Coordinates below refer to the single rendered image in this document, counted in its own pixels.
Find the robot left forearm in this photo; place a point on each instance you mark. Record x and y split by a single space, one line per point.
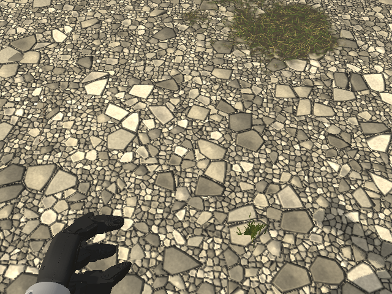
47 288

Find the robot left hand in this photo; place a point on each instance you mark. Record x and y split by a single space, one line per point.
69 251

